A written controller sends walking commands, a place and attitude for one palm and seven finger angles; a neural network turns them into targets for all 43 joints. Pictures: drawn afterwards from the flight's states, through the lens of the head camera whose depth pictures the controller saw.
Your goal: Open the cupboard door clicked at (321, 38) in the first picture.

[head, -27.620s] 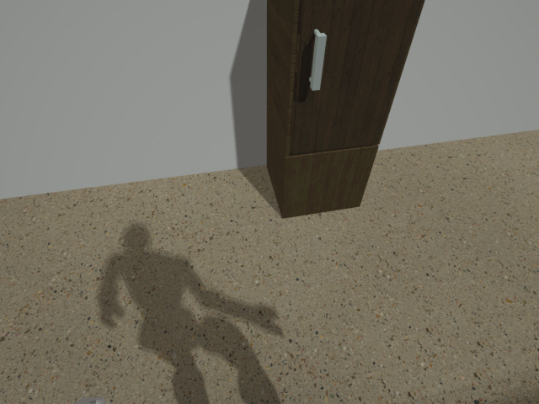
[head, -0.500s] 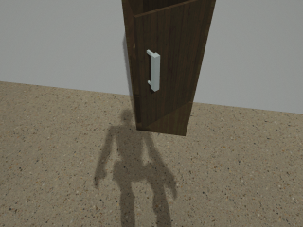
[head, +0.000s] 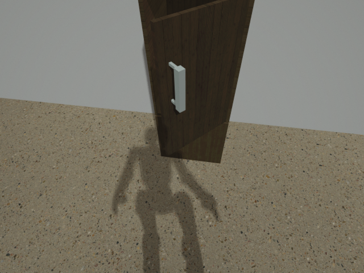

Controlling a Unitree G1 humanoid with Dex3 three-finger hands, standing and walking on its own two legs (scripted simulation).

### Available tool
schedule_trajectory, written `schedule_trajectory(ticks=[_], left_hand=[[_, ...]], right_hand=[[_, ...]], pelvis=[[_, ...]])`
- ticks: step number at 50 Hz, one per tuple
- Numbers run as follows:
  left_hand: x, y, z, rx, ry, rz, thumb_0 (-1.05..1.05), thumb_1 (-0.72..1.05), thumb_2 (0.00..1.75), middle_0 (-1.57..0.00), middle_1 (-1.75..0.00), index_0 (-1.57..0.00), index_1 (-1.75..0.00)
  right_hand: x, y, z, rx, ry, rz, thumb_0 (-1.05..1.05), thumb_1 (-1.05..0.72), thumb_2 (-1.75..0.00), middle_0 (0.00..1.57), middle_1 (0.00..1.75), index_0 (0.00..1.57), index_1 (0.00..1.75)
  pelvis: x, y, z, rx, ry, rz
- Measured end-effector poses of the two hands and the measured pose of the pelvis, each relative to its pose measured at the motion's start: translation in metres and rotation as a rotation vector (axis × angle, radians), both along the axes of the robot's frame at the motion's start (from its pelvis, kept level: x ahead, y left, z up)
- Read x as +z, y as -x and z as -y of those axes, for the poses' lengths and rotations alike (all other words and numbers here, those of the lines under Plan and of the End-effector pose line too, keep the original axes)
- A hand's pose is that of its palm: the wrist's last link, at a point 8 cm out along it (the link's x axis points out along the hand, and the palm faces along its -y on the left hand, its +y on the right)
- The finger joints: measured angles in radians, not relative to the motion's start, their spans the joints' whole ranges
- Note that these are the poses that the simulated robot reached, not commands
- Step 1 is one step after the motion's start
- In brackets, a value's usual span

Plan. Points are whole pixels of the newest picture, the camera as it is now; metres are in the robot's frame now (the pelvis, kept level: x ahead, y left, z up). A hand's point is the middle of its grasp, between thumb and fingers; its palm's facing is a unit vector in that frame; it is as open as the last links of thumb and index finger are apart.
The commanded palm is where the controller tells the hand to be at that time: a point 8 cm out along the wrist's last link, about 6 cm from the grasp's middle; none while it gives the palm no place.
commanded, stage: look to check the result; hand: left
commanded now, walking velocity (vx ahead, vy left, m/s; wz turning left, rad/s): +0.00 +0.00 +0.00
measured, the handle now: (176, 87) +0.66 +0.06 +0.03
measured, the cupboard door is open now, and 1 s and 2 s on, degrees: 46 46 46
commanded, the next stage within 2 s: walk to a spot facing it in 0.30 s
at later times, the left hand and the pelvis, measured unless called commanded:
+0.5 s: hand out of the picture +0.07 +0.22 -0.16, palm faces -0.01 -0.95 -0.30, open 7.4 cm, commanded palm none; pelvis +0.01 -0.01 +0.00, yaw -1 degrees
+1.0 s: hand out of the picture +0.11 +0.17 -0.18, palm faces -0.19 -0.94 -0.28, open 7.4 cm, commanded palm none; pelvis -0.01 -0.02 -0.03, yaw -15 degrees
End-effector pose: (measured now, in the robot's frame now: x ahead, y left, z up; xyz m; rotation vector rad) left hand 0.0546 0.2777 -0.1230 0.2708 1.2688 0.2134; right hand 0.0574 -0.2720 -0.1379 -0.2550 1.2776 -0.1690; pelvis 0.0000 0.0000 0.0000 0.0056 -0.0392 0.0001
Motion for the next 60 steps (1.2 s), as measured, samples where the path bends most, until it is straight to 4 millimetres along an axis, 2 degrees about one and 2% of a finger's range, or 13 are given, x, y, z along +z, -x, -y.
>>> schedule_trajectory(ticks=[11,28,32,37,43,48,51,56,60], left_hand=[[0.001,0.0,0.004,0.003,-0.007,-0.025,0.0,0.91,0.9,-0.2,-0.3,-0.2,-0.3],[-0.007,-0.013,0.022,-0.015,0.02,-0.029,0.0,0.91,0.9,-0.2,-0.3,-0.2,-0.3],[-0.015,-0.012,0.029,-0.035,0.046,-0.055,0.0,0.91,0.9,-0.2,-0.3,-0.2,-0.3],[-0.026,-0.015,0.035,-0.07,0.083,-0.078,0.0,0.91,0.9,-0.2,-0.3,-0.2,-0.3],[-0.026,-0.034,0.042,-0.131,0.09,-0.066,0.0,0.91,0.9,-0.2,-0.3,-0.2,-0.3],[-0.018,-0.056,0.058,-0.19,0.068,0.005,0.0,0.91,0.9,-0.2,-0.3,-0.2,-0.3],[-0.02,-0.061,0.065,-0.229,0.038,0.026,0.0,0.91,0.9,-0.2,-0.3,-0.2,-0.3],[-0.013,-0.057,0.074,-0.275,0.023,-0.016,0.0,0.91,0.9,-0.2,-0.3,-0.2,-0.3],[-0.013,-0.058,0.077,-0.317,0.037,-0.04,0.0,0.91,0.9,-0.2,-0.3,-0.2,-0.3]], right_hand=[[-0.002,-0.002,0.004,-0.003,-0.008,-0.022,0.01,-0.91,-0.9,0.2,0.3,0.2,0.3],[-0.005,0.007,0.001,-0.055,-0.01,-0.032,0.01,-0.91,-0.9,0.2,0.3,0.2,0.3],[-0.009,0.019,-0.009,-0.111,-0.021,-0.025,0.01,-0.91,-0.9,0.2,0.3,0.2,0.3],[-0.012,0.044,-0.023,-0.184,-0.028,-0.04,0.01,-0.91,-0.9,0.2,0.3,0.2,0.3],[-0.018,0.081,-0.031,-0.241,-0.044,-0.068,0.01,-0.91,-0.9,0.2,0.3,0.2,0.3],[-0.029,0.106,-0.02,-0.287,-0.072,-0.09,0.01,-0.91,-0.9,0.2,0.3,0.2,0.3],[-0.037,0.111,-0.005,-0.331,-0.076,-0.084,0.01,-0.91,-0.9,0.2,0.3,0.2,0.3],[-0.02,0.096,0.015,-0.38,-0.043,0.001,0.01,-0.91,-0.9,0.2,0.3,0.2,0.3],[-0.004,0.078,0.023,-0.407,-0.017,0.097,0.01,-0.91,-0.9,0.2,0.3,0.2,0.3]], pelvis=[[0.001,-0.007,0.006,-0.003,-0.001,-0.002],[-0.001,-0.013,0.009,-0.044,0.001,-0.009],[-0.005,-0.012,0.007,-0.082,0.007,-0.011],[-0.01,-0.009,0.001,-0.123,0.005,-0.016],[-0.013,0.0,0.001,-0.187,-0.018,-0.023],[-0.018,0.007,0.016,-0.232,-0.015,-0.026],[-0.025,0.013,0.024,-0.262,-0.027,-0.028],[-0.013,0.018,0.027,-0.321,-0.035,-0.034],[-0.008,0.018,0.024,-0.377,-0.048,-0.044]])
